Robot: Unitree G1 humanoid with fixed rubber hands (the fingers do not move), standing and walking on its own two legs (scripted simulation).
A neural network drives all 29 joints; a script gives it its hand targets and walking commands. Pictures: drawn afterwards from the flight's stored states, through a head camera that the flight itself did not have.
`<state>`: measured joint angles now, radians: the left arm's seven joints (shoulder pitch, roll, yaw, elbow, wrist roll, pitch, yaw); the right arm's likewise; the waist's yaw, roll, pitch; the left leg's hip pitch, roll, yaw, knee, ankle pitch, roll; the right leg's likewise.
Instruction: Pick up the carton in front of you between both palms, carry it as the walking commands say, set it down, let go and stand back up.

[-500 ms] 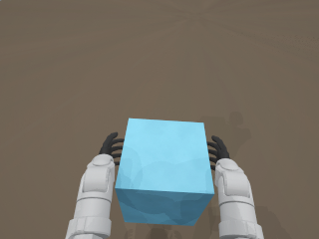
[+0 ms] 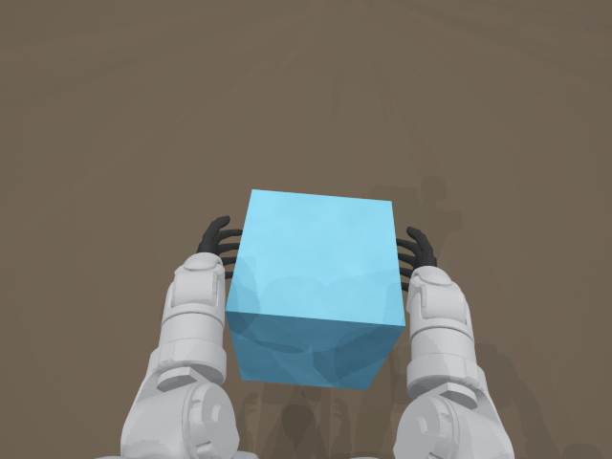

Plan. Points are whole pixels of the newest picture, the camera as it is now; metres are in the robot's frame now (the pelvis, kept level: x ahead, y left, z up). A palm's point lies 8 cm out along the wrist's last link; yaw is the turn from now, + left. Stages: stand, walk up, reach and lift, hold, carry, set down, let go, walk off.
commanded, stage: set down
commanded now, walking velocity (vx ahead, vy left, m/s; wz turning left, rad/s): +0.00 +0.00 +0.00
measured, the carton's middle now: (312, 295) +0.35 +0.00 -0.05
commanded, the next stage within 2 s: none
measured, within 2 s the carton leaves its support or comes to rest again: neither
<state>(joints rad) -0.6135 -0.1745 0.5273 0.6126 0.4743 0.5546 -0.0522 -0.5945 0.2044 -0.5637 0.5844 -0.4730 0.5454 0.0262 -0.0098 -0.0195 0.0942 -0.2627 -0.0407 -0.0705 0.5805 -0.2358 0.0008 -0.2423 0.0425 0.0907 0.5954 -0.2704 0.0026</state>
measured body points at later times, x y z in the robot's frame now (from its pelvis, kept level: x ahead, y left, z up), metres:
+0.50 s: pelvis -0.01 +0.00 -0.10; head +0.22 +0.02 +0.29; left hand +0.43 +0.14 -0.19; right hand +0.40 -0.16 -0.18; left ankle +0.05 +0.12 -0.73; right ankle +0.04 -0.12 -0.73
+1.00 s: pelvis -0.04 +0.01 -0.23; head +0.25 +0.03 +0.11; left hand +0.48 +0.15 -0.34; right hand +0.43 -0.16 -0.33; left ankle +0.05 +0.12 -0.73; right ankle +0.04 -0.12 -0.73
